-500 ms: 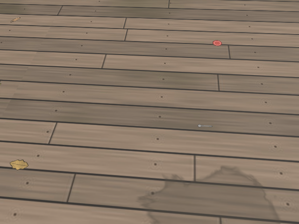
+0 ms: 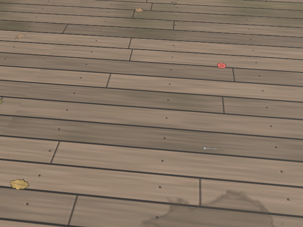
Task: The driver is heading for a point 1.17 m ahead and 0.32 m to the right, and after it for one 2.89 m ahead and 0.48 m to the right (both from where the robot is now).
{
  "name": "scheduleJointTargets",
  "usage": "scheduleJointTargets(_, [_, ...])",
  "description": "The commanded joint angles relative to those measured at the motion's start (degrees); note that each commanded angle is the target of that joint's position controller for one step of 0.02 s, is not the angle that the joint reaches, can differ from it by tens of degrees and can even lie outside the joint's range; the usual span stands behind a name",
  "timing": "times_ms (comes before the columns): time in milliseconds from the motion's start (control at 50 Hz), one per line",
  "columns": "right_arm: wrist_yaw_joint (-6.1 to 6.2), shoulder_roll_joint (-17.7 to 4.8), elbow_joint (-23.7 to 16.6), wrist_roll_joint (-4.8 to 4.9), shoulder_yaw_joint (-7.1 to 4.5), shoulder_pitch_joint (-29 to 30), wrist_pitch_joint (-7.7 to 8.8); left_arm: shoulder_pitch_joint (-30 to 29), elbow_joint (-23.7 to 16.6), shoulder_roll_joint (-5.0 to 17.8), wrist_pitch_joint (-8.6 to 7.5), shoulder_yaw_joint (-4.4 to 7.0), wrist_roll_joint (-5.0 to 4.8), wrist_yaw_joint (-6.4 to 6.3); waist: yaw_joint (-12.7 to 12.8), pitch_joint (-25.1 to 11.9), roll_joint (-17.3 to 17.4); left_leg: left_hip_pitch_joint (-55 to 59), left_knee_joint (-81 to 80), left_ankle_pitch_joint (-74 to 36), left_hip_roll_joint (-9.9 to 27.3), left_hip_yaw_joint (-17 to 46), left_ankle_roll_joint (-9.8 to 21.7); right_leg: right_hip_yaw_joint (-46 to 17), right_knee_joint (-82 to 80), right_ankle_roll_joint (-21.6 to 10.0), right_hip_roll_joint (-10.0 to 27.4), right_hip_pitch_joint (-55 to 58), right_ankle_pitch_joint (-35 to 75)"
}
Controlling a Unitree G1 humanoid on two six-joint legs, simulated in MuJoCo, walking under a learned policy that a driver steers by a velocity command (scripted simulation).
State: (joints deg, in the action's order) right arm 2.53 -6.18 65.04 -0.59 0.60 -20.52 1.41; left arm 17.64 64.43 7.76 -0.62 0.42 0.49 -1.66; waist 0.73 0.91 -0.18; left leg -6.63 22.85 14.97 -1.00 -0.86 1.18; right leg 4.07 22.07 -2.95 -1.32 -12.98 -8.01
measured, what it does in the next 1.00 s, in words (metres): walks ahead: left foot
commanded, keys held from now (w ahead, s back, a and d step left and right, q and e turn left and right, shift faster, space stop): no key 0.02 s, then w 0.98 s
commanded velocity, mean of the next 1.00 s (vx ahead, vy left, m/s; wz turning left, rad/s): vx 0.37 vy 0.00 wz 0.00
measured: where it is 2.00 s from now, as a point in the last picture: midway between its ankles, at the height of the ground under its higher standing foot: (175, 150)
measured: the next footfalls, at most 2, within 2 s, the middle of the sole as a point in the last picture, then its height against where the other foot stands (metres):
left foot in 0.82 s outside the picture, level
right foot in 1.38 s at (184, 177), level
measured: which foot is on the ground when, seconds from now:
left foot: down 0.00-0.34, up 0.36-0.80, down 0.82-1.00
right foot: down 0.00-0.82, up 0.84-1.00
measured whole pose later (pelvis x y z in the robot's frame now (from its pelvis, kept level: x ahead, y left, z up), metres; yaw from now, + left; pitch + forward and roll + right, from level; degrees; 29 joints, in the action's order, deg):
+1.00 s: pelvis +0.41 -0.01 +0.00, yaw -1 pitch -1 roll +1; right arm -0.1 -11.4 59.5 -0.9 -3.7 -16.6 5.0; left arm 15.5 57.1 10.9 -4.1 2.9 1.8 0.6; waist 0.0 3.2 -1.2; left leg -12.2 21.7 9.5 -5.0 -7.5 7.2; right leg -0.1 66.7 -4.9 3.1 -26.2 -15.9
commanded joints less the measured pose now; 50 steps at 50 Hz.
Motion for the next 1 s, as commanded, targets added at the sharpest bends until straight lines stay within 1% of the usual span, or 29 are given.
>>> scheduleJointTargets(20, [0.14,-3.99,-0.3,0.01,-0.53,-4.76,0.21,3.55,-0.21,3.51,-0.31,0.37,-0.02,-0.24,-0.01,3.87,0.68,-6.83,-5.9,-3.07,6.42,6.19,2.12,-7.75,-3.52,-0.14,6.49,3.27,0.24])
scheduleJointTargets(40, [0.11,-3.89,-0.05,-0.09,-0.53,-5.57,0.19,3.97,0.06,3.33,-0.27,0.31,0.01,-0.22,-0.18,2.88,0.75,-6.36,-6.39,0.9,6.0,6.11,2.34,-7.45,-3.41,-0.19,5.91,3.47,-3.29])
scheduleJointTargets(100, [-0.13,-6.62,-0.64,-0.35,-1.86,-6.63,-0.4,3.37,-0.81,4.36,0.15,1.03,0.33,0.15,-0.91,6.12,3.53,-8.46,-7.53,22.18,5.88,9.0,5.41,-4.58,2.24,-1.47,2.01,-2.93,-20.92])
scheduleJointTargets(140, [-0.24,-8.21,-0.45,-0.18,-2.73,-10.07,-0.49,0.2,-2.87,2.56,-0.16,0.83,0.81,0.86,-2.98,10.3,7.25,-6.41,-13.24,31.85,11.67,17.56,9.04,-1.21,10.47,-1.16,-0.44,-11.98,-20.59])
scheduleJointTargets(180, [-0.2,-9.51,-0.44,-0.34,-3.65,-10.24,-0.1,-2.66,-5.15,2.22,-1.13,0.86,1.8,1.54,-3.5,12.61,8.87,-4.36,-16.92,29.88,18.06,23.8,12.46,-0.04,18.67,-1.26,1.82,-17.44,-14.39])
scheduleJointTargets(220, [-0.46,-9.74,-0.73,-0.91,-4.06,-9.68,0.74,-3.91,-7.0,3.95,-2.31,1.56,1.52,2.11,-2.93,11.8,7.3,-0.64,-16.09,22.33,18.82,23.2,13.2,-1.57,20.97,-1.61,3.64,-20.69,-15.83])
scheduleJointTargets(280, [-0.71,-9.81,-1.41,-0.53,-4.4,-7.28,1.82,-3.02,-8.0,3.68,-3.67,2.12,0.54,2.72,-0.95,9.8,6.21,-1.26,-12.5,11.88,15.31,16.07,11.15,0.33,13.44,-1.59,2.58,-12.96,-12.96])
scheduleJointTargets(320, [-0.95,-9.87,-2.35,-0.09,-4.51,-4.06,2.15,6.56,-4.8,3.13,-3.99,2.76,0.05,2.63,3.73,7.37,4.13,-11.14,-5.23,6.0,10.94,9.88,8.84,2.89,5.12,-1.54,-1.18,5.85,-8.23])
scheduleJointTargets(340, [-1.24,-8.52,-3.07,-0.31,-4.07,-3.01,2.78,13.93,-2.64,5.26,-4.3,3.77,0.33,2.06,6.83,4.43,-0.47,-17.68,4.74,1.11,7.55,5.31,7.06,-2.47,2.06,-2.15,1.79,17.44,-9.83])
scheduleJointTargets(360, [-1.96,-3.89,-5.96,0.17,-2.81,-1.5,3.38,21.56,-1.63,11.78,-4.47,5.41,0.93,1.3,9.11,1.38,-16.16,-28.94,25.13,7.11,-0.45,-3.55,3.5,-26.53,-9.37,-6.62,16.65,25.3,-24.61])
scheduleJointTargets(380, [-2.4,-7.34,-7.39,-1.25,-3.77,-0.03,3.37,24.24,0.03,12.02,-3.57,5.4,0.74,1.34,8.07,2.12,-15.9,-34.73,37.96,15.54,-1.65,-1.84,3.96,-40.58,-14.12,-10.4,23.33,23.21,-26.38])
scheduleJointTargets(400, [-2.87,-7.48,-7.84,-1.99,-3.96,2.05,3.14,16.72,-2.2,9.66,-3.26,4.5,1.03,1.26,3.98,6.05,-6.31,-36.23,43.56,11.03,2.73,1.35,4.93,-35.76,-13.23,-10.01,22.51,17.47,-26.99])
scheduleJointTargets(420, [-3.43,-6.06,-7.87,-1.62,-3.62,2.82,3.38,11.4,-4.15,8.64,-3.53,4.13,0.93,1.5,2.26,7.29,-1.99,-34.99,43.52,5.3,4.45,2.26,5.07,-30.52,-13.87,-9.19,20.44,12.86,-22.71])
scheduleJointTargets(440, [-3.83,-5.41,-7.73,-1.2,-3.6,2.77,3.56,8.46,-5.18,8.16,-3.91,3.79,0.83,1.5,0.55,7.15,-0.74,-32.98,41.87,1.45,5.64,2.25,4.82,-25.59,-14.95,-8.15,18.2,10.47,-17.64])
scheduleJointTargets(460, [-4.08,-5.84,-7.51,-1.44,-3.86,2.31,3.23,7.56,-5.33,6.37,-4.37,3.09,0.49,1.38,-0.49,6.43,-0.56,-31.55,40.19,-0.8,6.15,1.7,4.24,-20.98,-15.55,-6.8,15.69,10.12,-11.53])
scheduleJointTargets(480, [-4.28,-5.66,-7.39,-1.59,-3.91,1.64,2.75,8.42,-4.84,6.3,-4.82,2.82,0.52,1.21,-0.92,5.59,-2.63,-30.65,39.29,-1.92,6.02,0.73,3.65,-18.06,-15.18,-6.84,14.97,10.25,-5.4])
scheduleJointTargets(560, [-4.39,-6.02,-9.88,-1.39,-4.1,8.52,1.46,14.05,-2.48,5.96,-5.56,1.98,0.36,0.83,-0.46,5.7,-3.18,-35.28,35.18,-5.57,5.11,-2.57,1.92,-10.31,-13.54,-6.9,12.87,13.82,16.42])
scheduleJointTargets(640, [-4.58,-4.89,-14.38,-0.69,-3.14,19.96,1.42,14.74,-2.29,5.8,-5.78,1.34,0.4,0.78,1.08,7.59,-4.44,-31.69,20.37,-11.32,3.09,-5.66,1.56,-6.06,-14.09,-6.59,10.84,11.25,23.55])
scheduleJointTargets(700, [-4.41,-5.69,-16.02,-0.36,-3.0,23.29,1.44,15.52,-1.64,6.97,-6.03,1.49,0.4,0.47,1.27,7.77,-5.34,-26.33,12.89,-12.81,1.53,-7.12,3.34,-5.07,-13.7,-6.62,12.04,12.68,29.07])
scheduleJointTargets(740, [-3.88,-7.09,-16.01,-0.36,-3.53,21.19,1.72,14.12,-1.6,7.93,-6.22,1.71,0.52,0.34,-0.66,6.07,-5.25,-21.63,10.78,-11.16,-0.04,-7.23,5.59,-4.04,-9.5,-6.3,13.01,15.61,40.53])
scheduleJointTargets(780, [-3.07,-9.27,-13.06,-0.42,-4.76,11.22,2.34,12.41,-1.71,9.39,-5.98,2.21,0.85,0.1,-5.1,0.43,-5.45,-11.97,9.61,-7.35,-2.79,-7.21,7.85,-2.89,2.93,-5.49,13.03,18.39,52.39])
scheduleJointTargets(800, [-2.63,-10.33,-10.0,-0.69,-5.57,2.27,2.78,11.34,-1.92,9.88,-5.61,2.39,0.65,0.16,-8.86,-3.89,-4.32,-1.78,5.57,-9.06,-3.13,-6.97,8.93,-1.79,13.91,-4.75,11.67,15.7,49.24])
scheduleJointTargets(820, [-2.1,-13.84,-7.99,-2.08,-6.76,-6.29,3.12,11.69,-2.88,8.53,-5.44,2.03,0.23,0.51,-11.51,-9.09,-1.02,11.33,4.23,-1.89,5.71,2.62,11.17,-0.64,29.34,-4.27,9.33,5.29,32.24])
scheduleJointTargets(840, [-2.28,-18.99,-8.2,-3.23,-7.92,-9.13,3.07,18.62,-4.0,1.18,-5.16,0.91,-1.37,1.35,-7.18,-16.0,11.14,25.99,-0.27,4.07,24.04,32.57,19.55,0.5,53.29,-2.27,-1.21,-14.63,-15.09])
scheduleJointTargets(860, [-2.88,-17.34,-8.52,-0.73,-7.72,-4.65,2.21,14.93,-4.24,6.77,-4.89,2.41,-0.61,1.55,-6.95,-15.34,5.84,22.21,-9.17,13.26,23.64,42.94,20.58,-6.82,59.73,-3.08,-1.92,-21.53,-18.62])
scheduleJointTargets(880, [-2.97,-14.12,-9.72,-0.01,-6.69,2.61,2.3,8.22,-6.77,7.93,-4.92,2.8,-0.06,1.63,-4.39,-5.05,3.64,13.25,-10.83,15.85,22.0,32.84,17.99,-6.98,57.96,-3.58,2.07,-25.12,-12.9])
scheduleJointTargets(900, [-3.23,-10.51,-10.13,-0.04,-5.71,5.8,2.89,4.81,-7.6,7.6,-5.21,2.81,0.3,1.81,-3.31,-0.83,0.18,5.44,-12.89,9.21,19.61,26.41,15.99,-6.89,54.12,-3.63,4.03,-23.16,-9.0])
scheduleJointTargets(940, [-2.73,-6.82,-8.41,-0.25,-4.4,5.18,3.94,6.14,-7.03,5.18,-4.03,2.75,1.51,2.12,0.51,1.51,0.21,-3.42,-14.32,-2.56,14.84,16.37,12.42,-6.94,48.02,-2.65,6.43,-16.41,-7.27])
scheduleJointTargets(1000, [-2.31,-8.2,-6.61,-0.21,-4.2,0.7,5.14,5.34,-7.54,3.79,-2.34,2.7,1.85,2.77,1.79,2.1,1.52,-5.08,-15.2,-11.76,12.68,10.21,11.8,-5.26,43.18,-1.12,7.09,-16.16,-6.11])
